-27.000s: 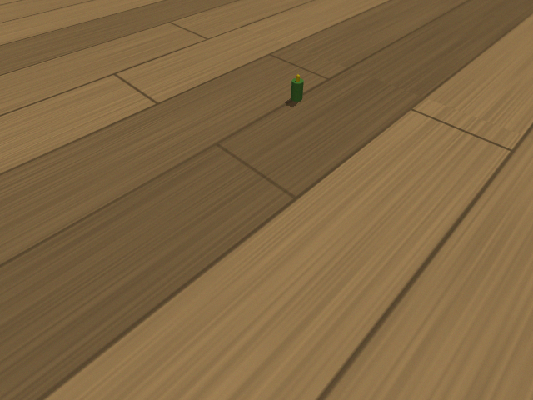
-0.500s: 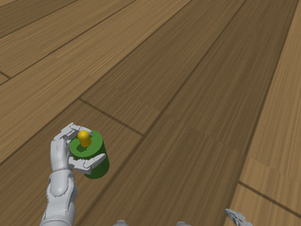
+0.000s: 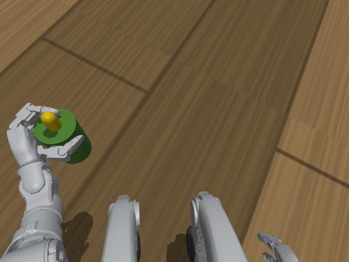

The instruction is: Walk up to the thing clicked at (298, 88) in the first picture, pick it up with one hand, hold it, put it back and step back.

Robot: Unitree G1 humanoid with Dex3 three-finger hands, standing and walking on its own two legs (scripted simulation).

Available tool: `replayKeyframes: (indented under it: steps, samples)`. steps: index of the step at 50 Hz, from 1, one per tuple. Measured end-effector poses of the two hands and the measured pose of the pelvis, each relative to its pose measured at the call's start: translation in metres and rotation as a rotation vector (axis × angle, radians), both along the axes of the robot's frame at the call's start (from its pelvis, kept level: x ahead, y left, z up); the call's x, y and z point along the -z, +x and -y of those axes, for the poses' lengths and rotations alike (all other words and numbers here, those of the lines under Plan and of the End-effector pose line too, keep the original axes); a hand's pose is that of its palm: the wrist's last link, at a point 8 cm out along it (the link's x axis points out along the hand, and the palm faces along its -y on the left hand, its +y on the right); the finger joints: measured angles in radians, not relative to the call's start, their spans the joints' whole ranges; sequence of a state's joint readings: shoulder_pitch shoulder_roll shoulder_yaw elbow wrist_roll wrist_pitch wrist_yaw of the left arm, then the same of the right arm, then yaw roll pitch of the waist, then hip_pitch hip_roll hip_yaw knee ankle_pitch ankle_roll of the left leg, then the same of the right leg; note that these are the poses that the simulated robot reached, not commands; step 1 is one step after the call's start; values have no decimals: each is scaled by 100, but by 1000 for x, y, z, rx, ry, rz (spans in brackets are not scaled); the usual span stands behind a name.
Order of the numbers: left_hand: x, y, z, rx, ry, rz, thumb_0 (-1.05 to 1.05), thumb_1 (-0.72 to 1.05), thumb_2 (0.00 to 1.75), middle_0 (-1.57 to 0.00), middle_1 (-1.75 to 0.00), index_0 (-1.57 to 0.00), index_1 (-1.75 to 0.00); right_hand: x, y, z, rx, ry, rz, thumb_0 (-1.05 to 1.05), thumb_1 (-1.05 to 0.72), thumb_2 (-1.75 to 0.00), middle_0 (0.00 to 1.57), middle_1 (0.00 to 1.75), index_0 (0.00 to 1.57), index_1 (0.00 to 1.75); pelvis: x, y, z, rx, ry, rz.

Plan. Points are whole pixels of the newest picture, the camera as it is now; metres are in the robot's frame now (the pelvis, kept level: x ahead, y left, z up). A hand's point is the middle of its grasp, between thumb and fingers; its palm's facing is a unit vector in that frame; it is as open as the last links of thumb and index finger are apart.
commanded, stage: crouch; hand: left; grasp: from the side
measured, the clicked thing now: (63, 134) +0.43 +0.25 -0.07
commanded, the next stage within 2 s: lower in 1.08 s
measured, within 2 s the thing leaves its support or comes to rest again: neither
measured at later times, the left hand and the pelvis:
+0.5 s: hand (75, 143) +0.45 +0.27 -0.21, palm faces +0.34 -0.94 -0.06, open 9.2 cm; pelvis -0.04 +0.00 -0.16, yaw -3 degrees
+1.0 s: hand (82, 148) +0.46 +0.28 -0.30, palm faces +0.31 -0.95 -0.07, open 9.2 cm; pelvis -0.04 +0.01 -0.21, yaw -7 degrees
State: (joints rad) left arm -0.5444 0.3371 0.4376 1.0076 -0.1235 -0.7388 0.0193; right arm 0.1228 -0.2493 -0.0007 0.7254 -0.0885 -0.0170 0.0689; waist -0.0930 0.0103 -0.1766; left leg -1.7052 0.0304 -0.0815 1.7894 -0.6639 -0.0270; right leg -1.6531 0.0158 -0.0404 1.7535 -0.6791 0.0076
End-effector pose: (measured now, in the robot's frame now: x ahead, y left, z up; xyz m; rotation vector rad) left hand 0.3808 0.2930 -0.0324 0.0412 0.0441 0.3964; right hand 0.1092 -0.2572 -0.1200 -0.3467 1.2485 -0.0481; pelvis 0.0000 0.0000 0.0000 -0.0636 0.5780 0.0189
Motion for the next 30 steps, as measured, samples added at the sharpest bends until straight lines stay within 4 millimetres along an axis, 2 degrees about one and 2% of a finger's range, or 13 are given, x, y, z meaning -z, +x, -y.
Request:
replayKeyframes:
  steps: [8,14,18,22,30]
  samples:
    - [78,14,2,88,6,-47,0,-44,97,-59,-99,-91,-116,58,-29,5,-16,-26,-56,0,-93,-91,21,30,21,30,64,-19,1,12,-10,-22]
    - [131,18,-3,40,-24,-29,0,-45,99,-59,-99,-91,-116,93,-58,13,-3,-67,-102,0,-94,-91,21,30,21,30,108,-32,1,25,-22,-3]
    - [153,21,-12,18,-12,-22,0,-45,99,-59,-99,-91,-116,111,-76,15,6,-86,-138,0,-94,-91,21,30,21,30,130,-38,1,30,-23,11]
    - [165,27,-18,36,10,-23,0,-45,98,-60,-98,-92,-116,127,-91,15,4,-97,-172,0,-95,-92,21,30,21,30,148,-42,0,33,-30,27]
    - [195,42,-21,70,-10,-30,0,-45,97,-61,-97,-92,-115,150,-106,14,-25,-113,-212,0,-94,-91,21,30,21,30,178,-45,-4,46,-56,64]
